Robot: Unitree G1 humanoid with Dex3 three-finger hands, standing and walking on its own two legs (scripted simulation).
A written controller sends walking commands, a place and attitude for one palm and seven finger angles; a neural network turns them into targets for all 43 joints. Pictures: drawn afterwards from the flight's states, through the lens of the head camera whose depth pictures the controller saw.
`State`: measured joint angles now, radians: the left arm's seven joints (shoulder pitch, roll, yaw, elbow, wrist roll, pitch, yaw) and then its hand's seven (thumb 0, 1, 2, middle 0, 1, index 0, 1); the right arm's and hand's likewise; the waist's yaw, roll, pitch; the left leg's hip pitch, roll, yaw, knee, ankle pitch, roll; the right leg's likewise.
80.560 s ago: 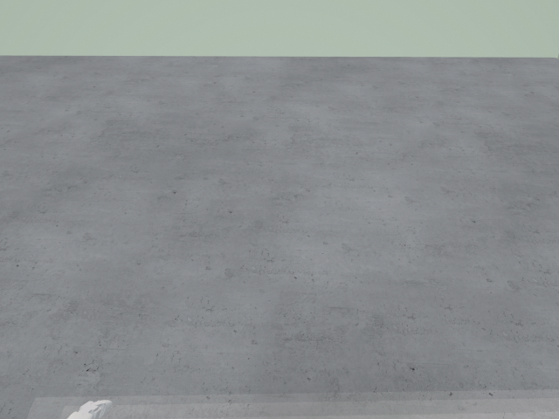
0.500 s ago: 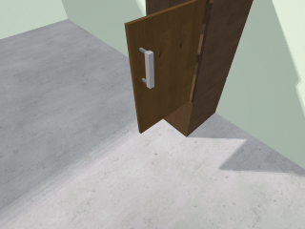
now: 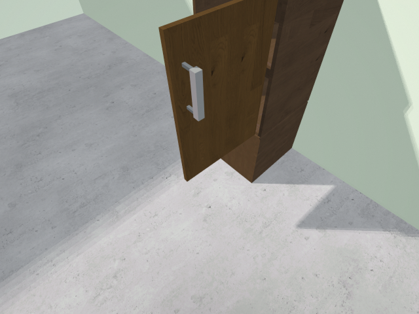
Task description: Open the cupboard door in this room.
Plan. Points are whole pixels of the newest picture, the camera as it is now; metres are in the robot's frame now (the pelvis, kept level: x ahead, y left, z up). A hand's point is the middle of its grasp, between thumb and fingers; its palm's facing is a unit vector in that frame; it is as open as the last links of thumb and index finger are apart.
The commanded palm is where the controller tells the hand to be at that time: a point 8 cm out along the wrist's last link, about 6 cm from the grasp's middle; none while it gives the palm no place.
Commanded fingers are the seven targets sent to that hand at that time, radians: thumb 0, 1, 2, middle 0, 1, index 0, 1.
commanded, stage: look to check the result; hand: left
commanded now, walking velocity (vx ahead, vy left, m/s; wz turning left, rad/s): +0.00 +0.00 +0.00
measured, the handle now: (192, 92) +0.64 +0.08 +0.06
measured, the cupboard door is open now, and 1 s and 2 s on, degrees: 88 88 88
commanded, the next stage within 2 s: stand and wait in 0.26 s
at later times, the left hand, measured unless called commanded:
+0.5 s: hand out of the picture +0.10 +0.24 -0.15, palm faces -0.03 -0.94 -0.35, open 7.4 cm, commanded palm none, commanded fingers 0.00 0.90 0.90 -0.20 -0.30 -0.20 -0.30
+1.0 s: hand out of the picture +0.09 +0.24 -0.16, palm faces -0.04 -0.94 -0.34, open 7.4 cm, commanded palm none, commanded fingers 0.00 0.90 0.90 -0.20 -0.30 -0.20 -0.30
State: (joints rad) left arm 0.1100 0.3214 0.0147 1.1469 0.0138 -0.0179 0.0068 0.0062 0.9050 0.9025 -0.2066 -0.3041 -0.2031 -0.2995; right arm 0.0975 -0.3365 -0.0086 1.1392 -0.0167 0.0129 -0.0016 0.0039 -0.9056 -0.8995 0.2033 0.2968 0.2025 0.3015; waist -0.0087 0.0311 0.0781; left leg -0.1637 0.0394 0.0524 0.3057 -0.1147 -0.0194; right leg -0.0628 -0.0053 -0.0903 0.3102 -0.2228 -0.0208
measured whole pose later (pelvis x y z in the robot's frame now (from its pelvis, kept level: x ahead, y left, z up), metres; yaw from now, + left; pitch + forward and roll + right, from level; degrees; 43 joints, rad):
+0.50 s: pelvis +0.02 -0.01 +0.00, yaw -1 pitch -1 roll +0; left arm 0.10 0.31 0.01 1.13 0.01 -0.02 0.01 0.01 0.90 0.90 -0.21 -0.30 -0.20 -0.30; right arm 0.09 -0.32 -0.01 1.13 -0.02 0.01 -0.01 0.00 -0.91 -0.90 0.20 0.30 0.20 0.30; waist -0.01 0.02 0.06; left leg -0.13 0.05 0.06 0.30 -0.14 -0.03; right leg -0.03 0.00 -0.08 0.29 -0.24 -0.03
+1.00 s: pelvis +0.02 +0.00 +0.00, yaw -1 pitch -1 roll +0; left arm 0.12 0.31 0.01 1.14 0.01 -0.02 0.01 0.01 0.91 0.90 -0.21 -0.30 -0.20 -0.30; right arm 0.11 -0.32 -0.01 1.14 -0.01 0.01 -0.01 0.00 -0.91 -0.90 0.20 0.30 0.20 0.30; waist -0.01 0.02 0.07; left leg -0.13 0.05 0.07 0.29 -0.14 -0.03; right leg -0.03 0.00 -0.07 0.28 -0.23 -0.02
